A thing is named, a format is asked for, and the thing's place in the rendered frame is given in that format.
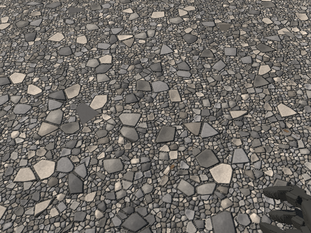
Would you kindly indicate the right robot hand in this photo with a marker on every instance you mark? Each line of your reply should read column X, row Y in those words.
column 299, row 219

